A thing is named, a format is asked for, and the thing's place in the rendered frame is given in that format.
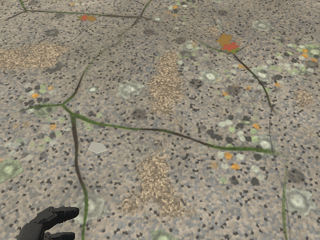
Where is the left robot hand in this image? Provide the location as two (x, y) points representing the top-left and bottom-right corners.
(17, 206), (80, 240)

